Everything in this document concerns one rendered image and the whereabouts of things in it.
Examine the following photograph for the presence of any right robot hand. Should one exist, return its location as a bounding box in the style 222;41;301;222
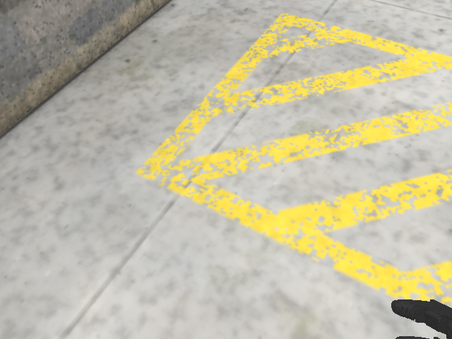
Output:
391;299;452;339

